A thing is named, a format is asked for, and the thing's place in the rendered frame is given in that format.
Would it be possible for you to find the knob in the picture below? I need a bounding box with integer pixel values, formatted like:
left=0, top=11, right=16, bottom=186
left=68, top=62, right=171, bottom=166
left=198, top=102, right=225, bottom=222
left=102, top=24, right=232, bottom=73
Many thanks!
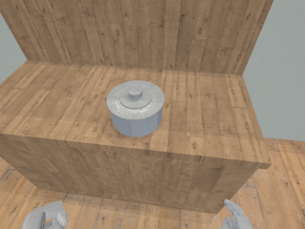
left=128, top=86, right=143, bottom=99

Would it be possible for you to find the pot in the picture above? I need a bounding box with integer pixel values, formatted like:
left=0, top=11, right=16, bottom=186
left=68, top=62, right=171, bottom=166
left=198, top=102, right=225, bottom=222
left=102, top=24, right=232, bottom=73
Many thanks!
left=111, top=108, right=163, bottom=137

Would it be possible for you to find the right robot hand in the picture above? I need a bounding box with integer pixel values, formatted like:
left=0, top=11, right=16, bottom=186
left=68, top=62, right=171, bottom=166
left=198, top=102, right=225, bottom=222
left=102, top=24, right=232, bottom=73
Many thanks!
left=219, top=199, right=254, bottom=229

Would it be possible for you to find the left robot hand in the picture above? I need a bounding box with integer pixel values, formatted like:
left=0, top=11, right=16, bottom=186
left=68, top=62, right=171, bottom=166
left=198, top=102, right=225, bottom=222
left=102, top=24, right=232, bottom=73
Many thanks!
left=22, top=200, right=67, bottom=229

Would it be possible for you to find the lid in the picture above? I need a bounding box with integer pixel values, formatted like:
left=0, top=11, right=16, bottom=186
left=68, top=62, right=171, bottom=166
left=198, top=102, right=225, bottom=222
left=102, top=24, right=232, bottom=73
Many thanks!
left=107, top=80, right=165, bottom=121

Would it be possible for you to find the table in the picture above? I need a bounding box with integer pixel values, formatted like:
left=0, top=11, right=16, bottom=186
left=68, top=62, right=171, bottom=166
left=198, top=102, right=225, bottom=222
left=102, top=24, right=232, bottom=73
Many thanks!
left=0, top=0, right=274, bottom=215

